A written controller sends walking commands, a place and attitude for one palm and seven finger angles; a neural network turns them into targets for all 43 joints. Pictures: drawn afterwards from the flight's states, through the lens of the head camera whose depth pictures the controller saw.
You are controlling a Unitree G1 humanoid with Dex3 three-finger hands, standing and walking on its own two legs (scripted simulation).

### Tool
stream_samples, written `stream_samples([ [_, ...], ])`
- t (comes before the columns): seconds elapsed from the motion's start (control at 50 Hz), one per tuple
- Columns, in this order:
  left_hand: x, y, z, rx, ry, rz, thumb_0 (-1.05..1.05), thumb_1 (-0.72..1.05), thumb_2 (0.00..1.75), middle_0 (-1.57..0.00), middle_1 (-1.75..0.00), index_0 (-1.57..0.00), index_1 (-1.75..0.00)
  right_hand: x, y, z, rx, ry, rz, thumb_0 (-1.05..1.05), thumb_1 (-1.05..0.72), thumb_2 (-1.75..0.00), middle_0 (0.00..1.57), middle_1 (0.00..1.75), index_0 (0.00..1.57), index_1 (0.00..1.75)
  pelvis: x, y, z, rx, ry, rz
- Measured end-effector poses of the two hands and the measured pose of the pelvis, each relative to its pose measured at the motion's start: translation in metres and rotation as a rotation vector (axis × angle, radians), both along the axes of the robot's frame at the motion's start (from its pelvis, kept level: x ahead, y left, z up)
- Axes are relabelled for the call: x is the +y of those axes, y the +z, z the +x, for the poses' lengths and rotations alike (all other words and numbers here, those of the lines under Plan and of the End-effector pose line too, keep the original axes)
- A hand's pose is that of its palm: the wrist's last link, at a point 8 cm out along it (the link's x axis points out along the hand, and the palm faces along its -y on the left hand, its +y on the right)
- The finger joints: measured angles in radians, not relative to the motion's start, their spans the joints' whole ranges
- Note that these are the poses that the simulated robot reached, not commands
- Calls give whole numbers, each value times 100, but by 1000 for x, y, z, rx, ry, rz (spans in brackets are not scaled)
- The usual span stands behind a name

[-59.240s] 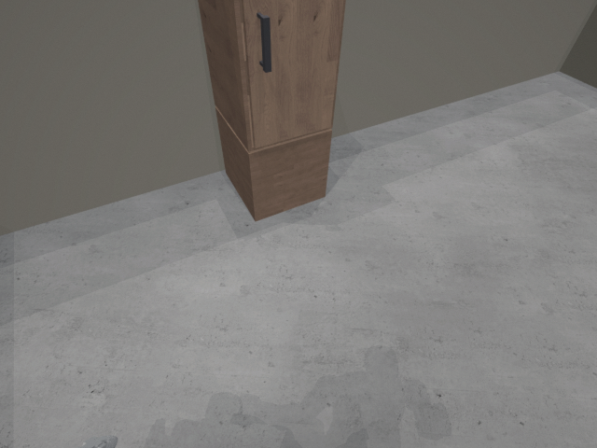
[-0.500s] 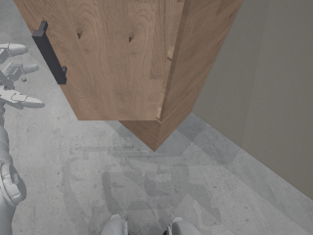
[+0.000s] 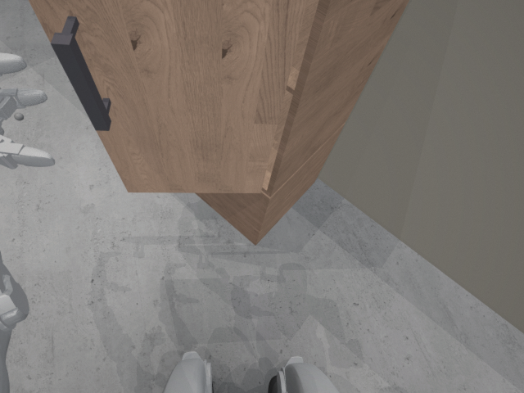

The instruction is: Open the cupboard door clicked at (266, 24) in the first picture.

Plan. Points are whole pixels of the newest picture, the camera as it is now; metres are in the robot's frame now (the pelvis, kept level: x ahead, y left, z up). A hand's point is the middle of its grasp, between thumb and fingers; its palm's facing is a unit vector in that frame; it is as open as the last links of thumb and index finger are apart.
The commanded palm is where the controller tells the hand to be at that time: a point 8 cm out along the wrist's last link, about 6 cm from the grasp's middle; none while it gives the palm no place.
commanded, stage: move the hooked fingers beside the handle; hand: left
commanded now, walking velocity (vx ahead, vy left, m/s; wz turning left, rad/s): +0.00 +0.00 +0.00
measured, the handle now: (88, 79) +0.55 +0.24 +0.10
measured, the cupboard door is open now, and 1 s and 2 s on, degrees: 44 44 44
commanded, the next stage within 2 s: slide the fingers in behind the handle in 0.70 s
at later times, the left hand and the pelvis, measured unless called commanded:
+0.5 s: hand (22, 118) +0.46 +0.30 +0.10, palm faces +0.07 -1.00 +0.01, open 14.0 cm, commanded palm +0.45 +0.34 +0.10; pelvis +0.00 +0.00 +0.00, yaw +0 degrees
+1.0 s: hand (39, 116) +0.47 +0.28 +0.10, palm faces +0.06 -1.00 +0.01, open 14.0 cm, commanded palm +0.45 +0.32 +0.10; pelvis +0.00 -0.01 +0.00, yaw +0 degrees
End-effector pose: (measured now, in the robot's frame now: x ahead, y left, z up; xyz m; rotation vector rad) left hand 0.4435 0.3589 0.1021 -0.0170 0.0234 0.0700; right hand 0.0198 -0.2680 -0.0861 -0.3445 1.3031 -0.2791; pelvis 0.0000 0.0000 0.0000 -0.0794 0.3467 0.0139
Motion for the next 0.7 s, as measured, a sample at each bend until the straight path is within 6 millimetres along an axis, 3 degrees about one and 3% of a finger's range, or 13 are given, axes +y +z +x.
stream_samples([
  [0.24,-4,-3,3,2,4,-6,-1,-50,30,-30,-120,-30,-120,1,2,-4,7,-25,9,0,-90,-90,21,30,21,30,0,1,5,2,-10,1],
  [0.7,-11,2,-6,-1,6,5,-1,-50,30,-30,-120,-30,-120,-9,-1,11,-38,2,11,0,-90,-90,21,30,21,30,-8,1,1,-12,-2,7],
])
